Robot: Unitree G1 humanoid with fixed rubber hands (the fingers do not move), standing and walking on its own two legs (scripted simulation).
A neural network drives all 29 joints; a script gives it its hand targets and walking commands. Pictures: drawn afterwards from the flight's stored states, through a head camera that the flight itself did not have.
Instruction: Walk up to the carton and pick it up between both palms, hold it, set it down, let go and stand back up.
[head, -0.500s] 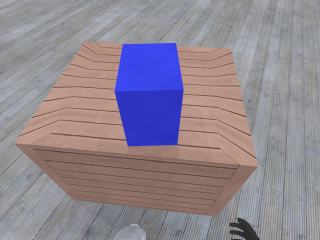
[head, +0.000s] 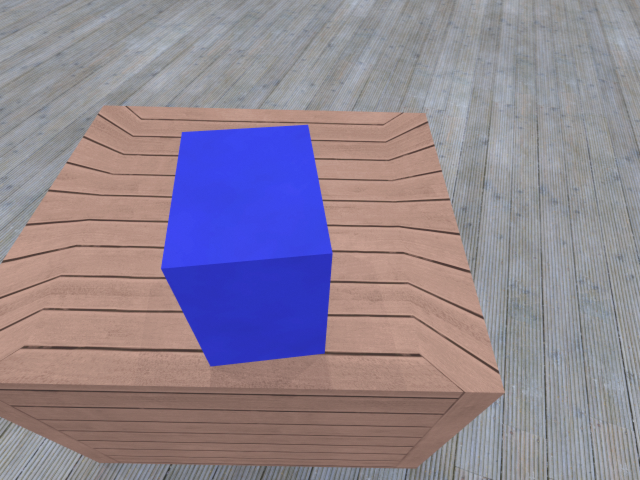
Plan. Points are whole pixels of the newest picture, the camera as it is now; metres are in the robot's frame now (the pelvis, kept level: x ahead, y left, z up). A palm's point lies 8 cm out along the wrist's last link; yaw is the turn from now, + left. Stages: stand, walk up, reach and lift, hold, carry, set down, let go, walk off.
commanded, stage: walk up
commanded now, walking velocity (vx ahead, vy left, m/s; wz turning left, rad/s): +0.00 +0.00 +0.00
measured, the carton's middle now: (257, 249) +0.43 +0.10 +0.00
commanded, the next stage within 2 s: none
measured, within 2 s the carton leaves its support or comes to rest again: neither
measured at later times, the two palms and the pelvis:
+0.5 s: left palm out of the picture +0.00 +0.16 -0.13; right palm out of the picture +0.03 -0.24 -0.14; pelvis +0.04 -0.04 +0.01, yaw +2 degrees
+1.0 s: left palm out of the picture +0.01 +0.13 -0.14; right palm out of the picture +0.02 -0.25 -0.14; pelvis +0.06 -0.05 +0.01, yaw +2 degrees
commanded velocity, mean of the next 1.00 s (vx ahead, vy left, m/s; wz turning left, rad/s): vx -0.01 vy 0.01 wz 0.00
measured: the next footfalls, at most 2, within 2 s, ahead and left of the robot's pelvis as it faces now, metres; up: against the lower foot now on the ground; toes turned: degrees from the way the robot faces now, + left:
left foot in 1.44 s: -0.04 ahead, +0.19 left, +0.00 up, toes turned +6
right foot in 1.80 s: -0.03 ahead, -0.02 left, +0.00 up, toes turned +2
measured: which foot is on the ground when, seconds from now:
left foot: down 0.00-1.00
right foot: down 0.00-1.00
